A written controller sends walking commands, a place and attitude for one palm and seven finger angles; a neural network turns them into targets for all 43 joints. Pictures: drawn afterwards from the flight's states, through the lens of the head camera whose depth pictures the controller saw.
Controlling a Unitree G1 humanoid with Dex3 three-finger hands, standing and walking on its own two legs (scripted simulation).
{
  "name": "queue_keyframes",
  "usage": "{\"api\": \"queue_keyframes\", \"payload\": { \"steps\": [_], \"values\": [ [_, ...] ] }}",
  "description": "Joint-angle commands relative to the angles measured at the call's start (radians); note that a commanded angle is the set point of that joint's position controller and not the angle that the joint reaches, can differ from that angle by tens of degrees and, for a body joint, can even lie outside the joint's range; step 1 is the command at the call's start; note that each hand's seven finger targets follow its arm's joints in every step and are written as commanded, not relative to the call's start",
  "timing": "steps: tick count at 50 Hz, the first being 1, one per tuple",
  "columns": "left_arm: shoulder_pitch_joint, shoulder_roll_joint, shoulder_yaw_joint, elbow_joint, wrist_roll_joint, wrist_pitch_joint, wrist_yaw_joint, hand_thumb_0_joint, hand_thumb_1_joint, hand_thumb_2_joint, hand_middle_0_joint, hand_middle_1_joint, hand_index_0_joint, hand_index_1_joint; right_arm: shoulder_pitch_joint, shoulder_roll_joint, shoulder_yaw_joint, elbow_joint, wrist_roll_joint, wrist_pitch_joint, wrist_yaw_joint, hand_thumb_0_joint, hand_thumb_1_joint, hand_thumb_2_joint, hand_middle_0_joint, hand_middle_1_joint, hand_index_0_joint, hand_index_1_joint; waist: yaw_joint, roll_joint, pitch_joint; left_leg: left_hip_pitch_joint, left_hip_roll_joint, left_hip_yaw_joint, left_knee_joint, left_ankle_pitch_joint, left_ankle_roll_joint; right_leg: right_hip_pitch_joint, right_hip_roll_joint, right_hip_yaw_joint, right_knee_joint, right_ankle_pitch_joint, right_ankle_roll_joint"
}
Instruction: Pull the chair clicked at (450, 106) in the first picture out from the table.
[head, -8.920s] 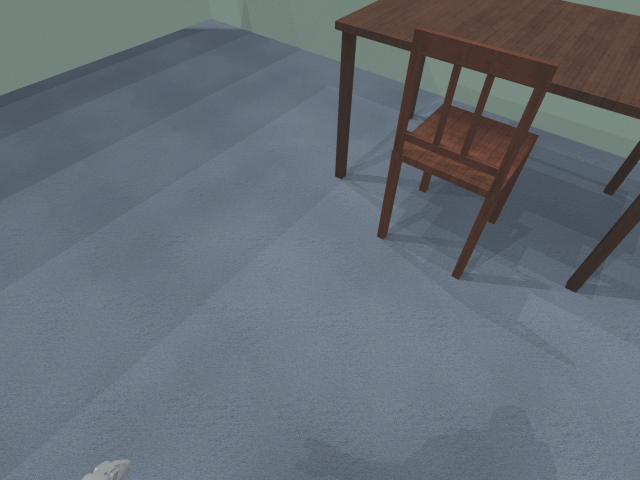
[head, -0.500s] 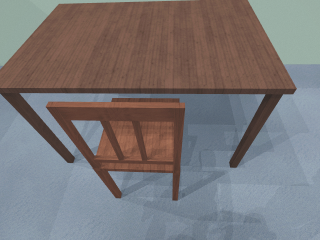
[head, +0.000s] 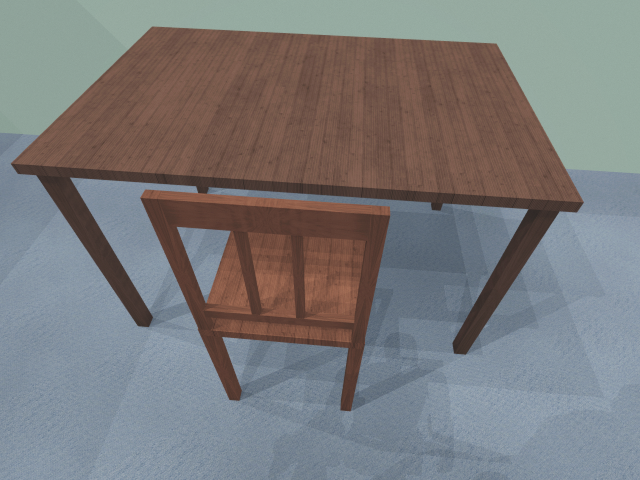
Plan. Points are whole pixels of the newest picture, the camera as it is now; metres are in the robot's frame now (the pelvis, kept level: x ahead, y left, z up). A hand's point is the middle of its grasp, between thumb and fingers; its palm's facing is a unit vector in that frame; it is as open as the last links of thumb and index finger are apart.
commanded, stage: come to a stop and stand still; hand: left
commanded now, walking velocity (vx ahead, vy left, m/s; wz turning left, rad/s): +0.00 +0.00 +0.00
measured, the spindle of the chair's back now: (249, 274) +0.47 +0.18 -0.11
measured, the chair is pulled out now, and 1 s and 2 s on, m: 0.00 0.00 0.00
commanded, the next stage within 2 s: look again from close up in 0.44 s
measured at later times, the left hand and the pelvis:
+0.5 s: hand out of the picture -0.05 +0.13 -0.17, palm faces +0.02 -0.99 -0.16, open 7.4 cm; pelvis -0.02 -0.02 +0.01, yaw -1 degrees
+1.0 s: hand out of the picture +0.02 +0.19 -0.17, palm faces +0.00 -0.98 -0.21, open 7.4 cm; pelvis +0.00 +0.02 +0.00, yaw -1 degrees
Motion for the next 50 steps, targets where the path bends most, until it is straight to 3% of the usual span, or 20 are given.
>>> {"api": "queue_keyframes", "payload": {
  "steps": [1, 2, 3, 4, 5, 6, 10, 14, 24, 26, 27, 28, 29, 30, 31, 35, 39, 43, 50],
  "values": [
    [0.128, 0.040, -0.006, -0.003, -0.004, -0.034, 0.005, 0.000, 0.900, 0.900, -0.200, -0.300, -0.200, -0.300, 0.042, -0.103, -0.012, -0.044, 0.009, -0.025, 0.001, 0.000, -0.900, -0.900, 0.200, 0.300, 0.200, 0.300, 0.003, 0.024, 0.030, -0.046, 0.180, -0.190, -0.102, 0.003, 0.060, 0.102, -0.014, 0.039, -0.377, 0.163, 0.008],
    [0.115, 0.066, -0.009, 0.000, -0.003, -0.048, 0.008, 0.000, 0.900, 0.900, -0.200, -0.300, -0.200, -0.300, 0.061, -0.076, -0.010, -0.042, 0.019, -0.026, 0.000, 0.000, -0.900, -0.900, 0.200, 0.300, 0.200, 0.300, -0.026, -0.061, 0.010, -0.013, 0.127, -0.140, -0.051, 0.025, 0.017, 0.088, -0.077, 0.139, -0.423, 0.217, -0.017],
    [0.096, 0.090, -0.010, -0.002, -0.007, -0.053, 0.007, 0.000, 0.900, 0.900, -0.200, -0.300, -0.200, -0.300, 0.073, -0.066, -0.006, -0.038, 0.019, -0.027, 0.003, 0.000, -0.900, -0.900, 0.200, 0.300, 0.200, 0.300, -0.045, -0.088, 0.005, 0.023, 0.095, -0.102, -0.046, 0.024, -0.009, 0.052, -0.133, 0.170, -0.426, 0.269, -0.048],
    [0.078, 0.097, -0.013, -0.007, -0.010, -0.053, 0.005, 0.000, 0.900, 0.900, -0.200, -0.300, -0.200, -0.300, 0.083, -0.060, -0.004, -0.027, 0.017, -0.024, 0.007, 0.000, -0.900, -0.900, 0.200, 0.300, 0.200, 0.300, -0.056, -0.039, -0.007, 0.068, 0.091, -0.101, -0.062, 0.050, -0.015, 0.033, -0.135, 0.151, -0.421, 0.289, -0.058],
    [0.077, 0.090, -0.012, 0.004, -0.010, -0.063, 0.006, 0.000, 0.900, 0.900, -0.200, -0.300, -0.200, -0.300, 0.073, -0.061, -0.005, -0.017, 0.013, -0.024, 0.004, 0.000, -0.900, -0.900, 0.200, 0.300, 0.200, 0.300, -0.052, -0.141, -0.026, 0.088, 0.099, -0.090, -0.042, 0.090, -0.023, 0.034, -0.111, 0.154, -0.406, 0.353, -0.056],
    [0.076, 0.078, -0.017, 0.007, -0.013, -0.065, 0.006, 0.000, 0.900, 0.900, -0.200, -0.300, -0.200, -0.300, 0.081, -0.075, -0.005, -0.007, 0.013, -0.026, 0.004, 0.000, -0.900, -0.900, 0.200, 0.300, 0.200, 0.300, -0.054, -0.144, -0.025, 0.103, 0.108, -0.088, -0.054, 0.095, -0.026, 0.028, -0.109, 0.138, -0.400, 0.358, -0.055],
    [0.104, 0.060, -0.026, 0.027, -0.017, -0.061, 0.004, 0.000, 0.900, 0.900, -0.200, -0.300, -0.200, -0.300, 0.090, -0.072, 0.005, 0.034, 0.017, -0.032, 0.005, 0.000, -0.900, -0.900, 0.200, 0.300, 0.200, 0.300, -0.042, 0.003, 0.031, 0.101, 0.127, -0.107, -0.118, 0.066, -0.019, -0.001, -0.062, 0.114, -0.433, 0.168, -0.035],
    [0.127, 0.055, -0.028, 0.050, -0.017, -0.057, 0.004, 0.000, 0.900, 0.900, -0.200, -0.300, -0.200, -0.300, 0.106, -0.053, 0.012, 0.063, 0.016, -0.029, 0.004, 0.000, -0.900, -0.900, 0.200, 0.300, 0.200, 0.300, -0.034, 0.025, 0.106, 0.051, 0.126, -0.113, -0.152, -0.011, -0.019, -0.019, -0.045, 0.111, -0.463, 0.069, -0.035],
    [0.143, 0.034, -0.027, 0.059, -0.018, -0.057, 0.005, 0.000, 0.900, 0.900, -0.200, -0.300, -0.200, -0.300, 0.168, -0.024, 0.014, 0.090, 0.013, -0.028, 0.000, 0.000, -0.900, -0.900, 0.200, 0.300, 0.200, 0.300, -0.032, 0.021, 0.111, 0.026, 0.125, -0.107, -0.148, -0.029, -0.022, -0.022, -0.041, 0.108, -0.470, 0.043, -0.041],
    [0.143, 0.030, -0.026, 0.058, -0.018, -0.058, 0.006, 0.000, 0.900, 0.900, -0.200, -0.300, -0.200, -0.300, 0.179, -0.022, 0.015, 0.092, 0.012, -0.033, -0.001, 0.000, -0.900, -0.900, 0.200, 0.300, 0.200, 0.300, -0.034, 0.028, 0.089, 0.030, 0.127, -0.108, -0.147, -0.014, -0.024, -0.009, -0.042, 0.107, -0.458, 0.069, -0.041],
    [0.175, 0.060, -0.029, 0.075, 0.004, -0.090, 0.035, 0.000, 0.900, 0.900, -0.200, -0.300, -0.200, -0.300, 0.039, -0.070, 0.009, 0.022, 0.007, -0.054, 0.010, 0.000, -0.900, -0.900, 0.200, 0.300, 0.200, 0.300, 0.005, 0.027, 0.117, -0.079, 0.135, -0.084, 0.097, 0.055, -0.053, 0.011, -0.106, 0.173, -0.439, 0.491, -0.014],
    [0.106, 0.112, -0.020, 0.021, -0.009, -0.095, 0.028, 0.000, 0.900, 0.900, -0.200, -0.300, -0.200, -0.300, 0.132, -0.019, 0.006, -0.002, 0.009, -0.040, 0.015, 0.000, -0.900, -0.900, 0.200, 0.300, 0.200, 0.300, -0.079, 0.016, 0.005, -0.039, 0.099, -0.093, 0.099, -0.087, -0.046, 0.022, -0.164, 0.212, -0.461, 0.250, -0.063],
    [0.066, 0.132, -0.011, -0.002, -0.011, -0.096, 0.020, 0.000, 0.900, 0.900, -0.200, -0.300, -0.200, -0.300, 0.135, -0.026, 0.007, 0.009, 0.000, -0.029, 0.019, 0.000, -0.900, -0.900, 0.200, 0.300, 0.200, 0.300, -0.074, 0.047, 0.007, -0.015, 0.092, -0.078, 0.086, -0.082, -0.040, 0.003, -0.159, 0.201, -0.471, 0.136, -0.090],
    [0.054, 0.105, -0.014, -0.005, -0.013, -0.095, 0.019, 0.000, 0.900, 0.900, -0.200, -0.300, -0.200, -0.300, 0.166, -0.027, 0.006, 0.010, 0.001, -0.033, 0.019, 0.000, -0.900, -0.900, 0.200, 0.300, 0.200, 0.300, -0.089, 0.015, -0.009, -0.005, 0.096, -0.078, 0.081, -0.058, -0.036, -0.024, -0.124, 0.171, -0.457, 0.022, -0.094],
    [0.054, 0.082, -0.015, -0.007, -0.014, -0.097, 0.018, 0.000, 0.900, 0.900, -0.200, -0.300, -0.200, -0.300, 0.186, -0.028, 0.008, 0.012, 0.000, -0.040, 0.019, 0.000, -0.900, -0.900, 0.200, 0.300, 0.200, 0.300, -0.091, 0.014, -0.016, -0.003, 0.093, -0.094, 0.071, 0.001, -0.030, -0.021, -0.097, 0.146, -0.426, 0.065, -0.090],
    [0.062, 0.055, -0.020, -0.007, -0.018, -0.079, 0.012, 0.000, 0.900, 0.900, -0.200, -0.300, -0.200, -0.300, 0.173, -0.047, 0.013, 0.008, 0.000, -0.053, 0.011, 0.000, -0.900, -0.900, 0.200, 0.300, 0.200, 0.300, -0.061, 0.069, 0.057, -0.074, 0.123, -0.141, -0.028, 0.008, -0.010, 0.005, -0.032, 0.089, -0.344, 0.088, -0.067],
    [0.079, 0.049, -0.021, -0.004, -0.015, -0.070, 0.008, 0.000, 0.900, 0.900, -0.200, -0.300, -0.200, -0.300, 0.153, -0.062, 0.012, 0.004, 0.002, -0.056, 0.008, 0.000, -0.900, -0.900, 0.200, 0.300, 0.200, 0.300, -0.043, 0.006, 0.098, -0.107, 0.132, -0.159, -0.079, -0.018, 0.003, 0.021, -0.021, 0.080, -0.332, 0.116, -0.053],
    [0.078, 0.059, -0.020, -0.011, -0.017, -0.066, 0.008, 0.000, 0.900, 0.900, -0.200, -0.300, -0.200, -0.300, 0.140, -0.084, 0.011, 0.015, 0.004, -0.059, 0.007, 0.000, -0.900, -0.900, 0.200, 0.300, 0.200, 0.300, -0.040, -0.007, 0.057, -0.058, 0.133, -0.156, -0.084, 0.031, 0.007, 0.045, -0.028, 0.074, -0.320, 0.167, -0.038],
    [0.078, 0.078, -0.018, -0.008, -0.017, -0.065, 0.006, 0.000, 0.900, 0.900, -0.200, -0.300, -0.200, -0.300, 0.103, -0.098, 0.007, 0.026, 0.007, -0.066, 0.004, 0.000, -0.900, -0.900, 0.200, 0.300, 0.200, 0.300, -0.032, 0.039, 0.000, 0.015, 0.135, -0.142, -0.074, 0.153, 0.010, 0.071, -0.041, 0.076, -0.320, 0.257, -0.026]
  ]
}}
